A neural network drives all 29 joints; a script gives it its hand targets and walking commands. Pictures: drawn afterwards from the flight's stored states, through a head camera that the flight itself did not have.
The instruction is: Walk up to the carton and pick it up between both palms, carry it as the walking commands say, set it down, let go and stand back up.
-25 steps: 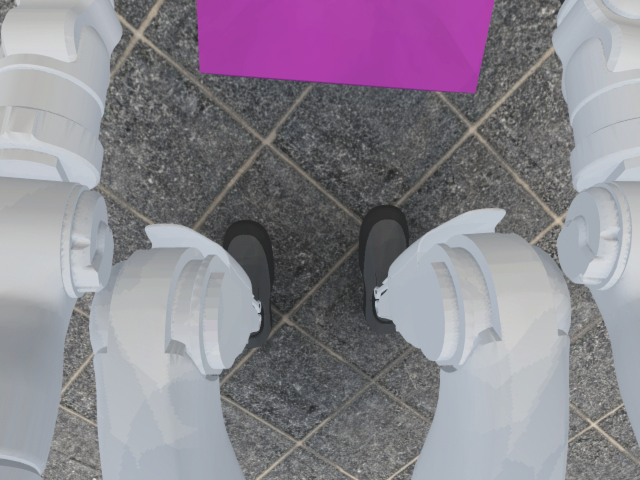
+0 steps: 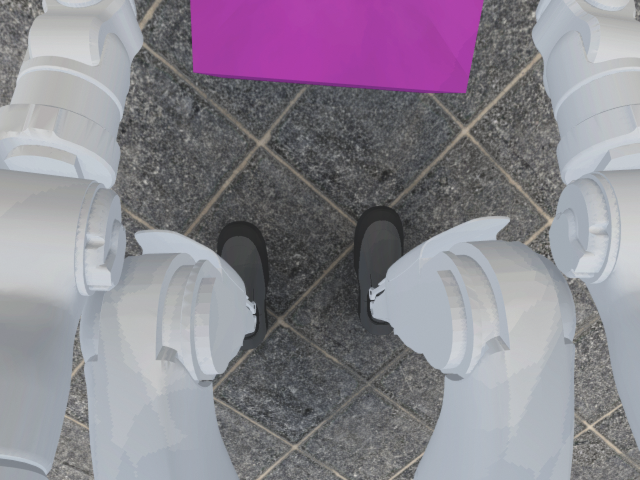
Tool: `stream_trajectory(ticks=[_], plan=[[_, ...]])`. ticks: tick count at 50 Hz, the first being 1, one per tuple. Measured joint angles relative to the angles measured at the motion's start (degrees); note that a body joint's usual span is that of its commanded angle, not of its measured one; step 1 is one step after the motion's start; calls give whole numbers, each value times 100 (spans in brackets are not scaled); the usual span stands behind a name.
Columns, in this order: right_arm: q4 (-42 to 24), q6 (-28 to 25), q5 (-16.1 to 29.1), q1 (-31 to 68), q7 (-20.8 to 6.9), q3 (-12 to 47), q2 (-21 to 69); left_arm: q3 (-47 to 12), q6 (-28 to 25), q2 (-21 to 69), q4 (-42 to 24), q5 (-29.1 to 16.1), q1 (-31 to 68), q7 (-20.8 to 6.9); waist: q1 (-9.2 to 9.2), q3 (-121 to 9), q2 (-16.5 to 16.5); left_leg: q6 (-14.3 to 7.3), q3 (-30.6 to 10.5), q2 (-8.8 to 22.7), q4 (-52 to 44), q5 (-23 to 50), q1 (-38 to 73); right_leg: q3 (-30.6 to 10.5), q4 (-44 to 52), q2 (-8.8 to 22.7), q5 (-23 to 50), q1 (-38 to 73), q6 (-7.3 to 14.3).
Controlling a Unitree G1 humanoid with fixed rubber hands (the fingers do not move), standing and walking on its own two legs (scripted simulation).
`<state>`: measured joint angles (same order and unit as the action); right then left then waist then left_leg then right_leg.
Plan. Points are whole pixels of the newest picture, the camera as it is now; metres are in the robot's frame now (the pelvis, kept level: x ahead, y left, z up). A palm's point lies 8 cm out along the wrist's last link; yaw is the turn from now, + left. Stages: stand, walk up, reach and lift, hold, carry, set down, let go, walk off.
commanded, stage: reach and lift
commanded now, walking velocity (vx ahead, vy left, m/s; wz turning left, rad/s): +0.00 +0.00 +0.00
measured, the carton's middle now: out of the picture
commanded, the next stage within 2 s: none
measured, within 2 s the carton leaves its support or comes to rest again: leaves its support in 1.26 s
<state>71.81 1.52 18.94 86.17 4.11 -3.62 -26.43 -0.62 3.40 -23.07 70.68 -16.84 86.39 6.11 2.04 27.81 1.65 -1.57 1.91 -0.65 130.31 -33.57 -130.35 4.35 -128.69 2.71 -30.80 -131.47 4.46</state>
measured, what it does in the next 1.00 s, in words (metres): stands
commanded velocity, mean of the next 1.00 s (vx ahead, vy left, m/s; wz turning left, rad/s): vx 0.00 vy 0.00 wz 0.00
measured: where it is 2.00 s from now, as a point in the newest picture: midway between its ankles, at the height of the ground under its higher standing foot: (312, 297)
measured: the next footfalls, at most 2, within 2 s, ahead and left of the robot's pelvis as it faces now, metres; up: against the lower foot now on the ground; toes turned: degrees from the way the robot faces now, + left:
none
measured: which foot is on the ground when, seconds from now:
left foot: down 0.00-1.00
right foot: down 0.00-1.00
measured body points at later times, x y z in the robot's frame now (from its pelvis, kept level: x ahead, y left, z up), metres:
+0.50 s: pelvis +0.00 +0.00 +0.01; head +0.38 -0.01 +0.23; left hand +0.56 +0.14 -0.21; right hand +0.53 -0.22 -0.20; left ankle +0.11 +0.11 -0.31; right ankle +0.12 -0.10 -0.31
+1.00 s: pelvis +0.00 +0.00 -0.01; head +0.38 -0.02 +0.23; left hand +0.56 +0.14 -0.21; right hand +0.53 -0.22 -0.21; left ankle +0.11 +0.11 -0.31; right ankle +0.12 -0.10 -0.31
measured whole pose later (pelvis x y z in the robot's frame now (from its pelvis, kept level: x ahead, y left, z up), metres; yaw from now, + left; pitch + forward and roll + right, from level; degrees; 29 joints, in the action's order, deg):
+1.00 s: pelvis +0.00 +0.00 -0.01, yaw +0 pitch +32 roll -1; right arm 73.6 3.4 17.9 86.9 4.2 -1.0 -23.1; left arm 4.1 4.6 -19.5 71.2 -10.3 86.5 5.4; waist 3.2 27.2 2.7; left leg -1.2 1.4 -2.3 132.3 -34.7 -129.7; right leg 3.9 -130.8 2.3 -32.4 -130.4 3.7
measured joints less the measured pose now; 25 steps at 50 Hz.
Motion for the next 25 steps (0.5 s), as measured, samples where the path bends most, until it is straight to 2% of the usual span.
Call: stream_trajectory(ticks=[3,7,15,25], plan=[[2,2,111,152,10,126,105,-97,4,5,13,-7,123,21,16,79,-48,10,-12,7,-10,-15,44,5,16,-17,-1,38,-3],[172,-61,9,303,93,51,256,-145,-60,105,-86,9,227,52,50,106,-66,8,8,-8,-20,-16,71,-28,12,-26,-17,66,-20],[228,-103,-88,66,150,93,317,72,-113,378,145,248,217,130,35,-136,-15,-31,10,-40,-18,-32,-16,-60,27,-53,-47,7,-96],[357,-226,154,158,201,322,306,-159,-212,339,123,190,182,205,53,-62,-47,-8,8,-63,-90,-24,53,-88,89,-82,-37,64,-112]])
